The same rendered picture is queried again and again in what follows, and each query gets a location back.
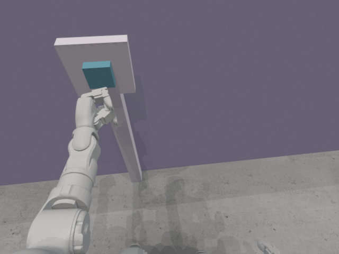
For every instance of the right robot hand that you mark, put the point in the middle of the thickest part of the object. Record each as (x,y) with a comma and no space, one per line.
(267,248)

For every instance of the button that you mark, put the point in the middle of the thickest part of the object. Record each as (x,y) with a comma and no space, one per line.
(99,74)

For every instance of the left robot hand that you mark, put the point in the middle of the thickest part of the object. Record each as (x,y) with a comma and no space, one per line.
(87,115)

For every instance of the robot left forearm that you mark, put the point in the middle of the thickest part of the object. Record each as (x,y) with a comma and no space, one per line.
(78,177)

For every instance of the robot left shin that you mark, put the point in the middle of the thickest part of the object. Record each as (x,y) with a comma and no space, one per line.
(135,245)

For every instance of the panel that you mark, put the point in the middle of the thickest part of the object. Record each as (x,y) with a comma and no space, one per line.
(73,52)

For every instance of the left robot upper arm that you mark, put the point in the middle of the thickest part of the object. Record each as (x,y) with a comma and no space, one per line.
(60,231)

